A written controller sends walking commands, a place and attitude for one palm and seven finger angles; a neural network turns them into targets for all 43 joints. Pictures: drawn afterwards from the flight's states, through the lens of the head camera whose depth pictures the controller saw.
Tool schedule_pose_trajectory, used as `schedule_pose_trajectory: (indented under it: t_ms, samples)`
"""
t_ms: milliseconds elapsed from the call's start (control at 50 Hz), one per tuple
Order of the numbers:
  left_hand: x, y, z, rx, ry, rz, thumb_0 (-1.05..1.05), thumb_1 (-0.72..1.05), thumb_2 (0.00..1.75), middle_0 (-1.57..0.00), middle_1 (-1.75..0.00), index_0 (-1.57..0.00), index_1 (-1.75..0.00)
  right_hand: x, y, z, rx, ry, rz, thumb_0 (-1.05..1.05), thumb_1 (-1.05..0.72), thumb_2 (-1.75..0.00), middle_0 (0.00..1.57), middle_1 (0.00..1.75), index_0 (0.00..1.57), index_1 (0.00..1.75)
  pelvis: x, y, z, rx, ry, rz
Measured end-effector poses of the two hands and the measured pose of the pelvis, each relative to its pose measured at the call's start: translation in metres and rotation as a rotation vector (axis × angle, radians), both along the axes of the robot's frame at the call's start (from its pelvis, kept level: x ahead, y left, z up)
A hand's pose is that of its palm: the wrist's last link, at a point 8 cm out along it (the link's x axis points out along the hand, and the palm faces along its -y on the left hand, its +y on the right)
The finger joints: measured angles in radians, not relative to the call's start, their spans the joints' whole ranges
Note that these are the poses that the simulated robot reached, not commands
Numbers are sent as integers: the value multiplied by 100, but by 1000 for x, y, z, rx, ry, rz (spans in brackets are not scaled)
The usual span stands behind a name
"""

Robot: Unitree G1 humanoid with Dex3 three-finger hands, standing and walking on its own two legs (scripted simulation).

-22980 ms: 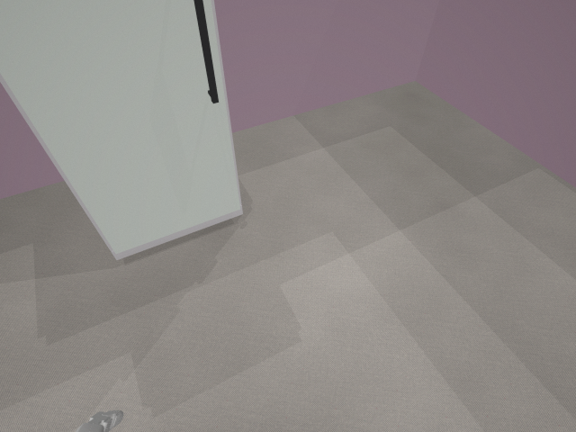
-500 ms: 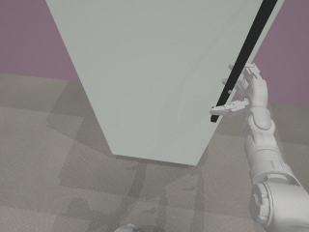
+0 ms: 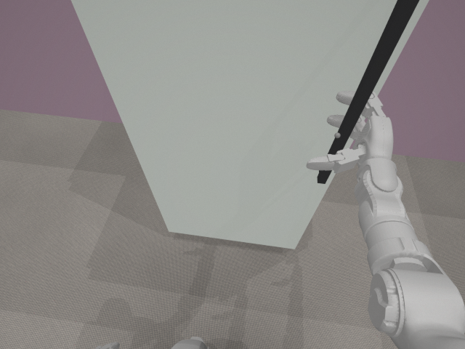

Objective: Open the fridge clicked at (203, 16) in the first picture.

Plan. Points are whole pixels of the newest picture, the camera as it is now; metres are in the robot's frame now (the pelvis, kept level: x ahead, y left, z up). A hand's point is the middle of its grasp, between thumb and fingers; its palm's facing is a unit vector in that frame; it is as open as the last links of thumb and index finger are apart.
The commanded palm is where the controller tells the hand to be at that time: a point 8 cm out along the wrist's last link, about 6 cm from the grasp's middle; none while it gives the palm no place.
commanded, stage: slide the fingers in behind the handle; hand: right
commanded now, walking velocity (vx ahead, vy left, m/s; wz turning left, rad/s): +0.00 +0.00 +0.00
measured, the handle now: (354, 101) +0.53 -0.13 +0.14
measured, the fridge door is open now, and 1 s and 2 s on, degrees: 0 0 0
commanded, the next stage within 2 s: grip the handle and tug to test in 0.18 s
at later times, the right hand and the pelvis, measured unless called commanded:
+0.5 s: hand (338, 135) +0.47 -0.11 +0.11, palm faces +0.00 +1.00 +0.00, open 13.0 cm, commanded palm +0.43 -0.15 +0.11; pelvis +0.00 +0.00 +0.00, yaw +0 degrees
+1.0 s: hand (338, 133) +0.47 -0.11 +0.11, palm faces +0.01 +1.00 -0.01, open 5.6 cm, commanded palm +0.44 -0.15 +0.11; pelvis +0.01 +0.00 +0.00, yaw +0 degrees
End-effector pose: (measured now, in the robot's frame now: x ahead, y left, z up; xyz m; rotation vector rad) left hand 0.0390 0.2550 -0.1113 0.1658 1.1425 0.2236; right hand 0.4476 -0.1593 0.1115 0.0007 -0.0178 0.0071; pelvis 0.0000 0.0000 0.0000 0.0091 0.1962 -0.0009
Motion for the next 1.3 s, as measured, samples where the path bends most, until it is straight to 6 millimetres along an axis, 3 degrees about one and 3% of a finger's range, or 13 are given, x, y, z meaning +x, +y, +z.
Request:
schedule_pose_trajectory:
  t_ms: [400,560,1000,1300]
  samples:
    - [-2,-3,-1,-8,6,8,0,91,90,-20,-30,-20,-30,-3,0,2,-6,-2,-5,-1,46,-32,30,120,28,120,2,-2,1,1,-5,1]
    - [3,-4,-1,-12,-8,2,0,91,90,-20,-30,-20,-30,-3,0,2,-4,-1,-10,-1,21,-43,31,124,30,123,2,-2,1,0,-3,2]
    - [8,0,-1,-4,11,-11,0,91,90,-20,-30,-20,-30,3,-2,2,-6,-2,-13,1,-74,-83,40,135,38,135,7,-1,1,0,5,-7]
    - [3,0,-1,5,21,-13,0,91,90,-20,-30,-20,-30,8,-1,0,-7,12,5,0,-76,-85,42,139,41,139,2,-1,-1,2,16,-9]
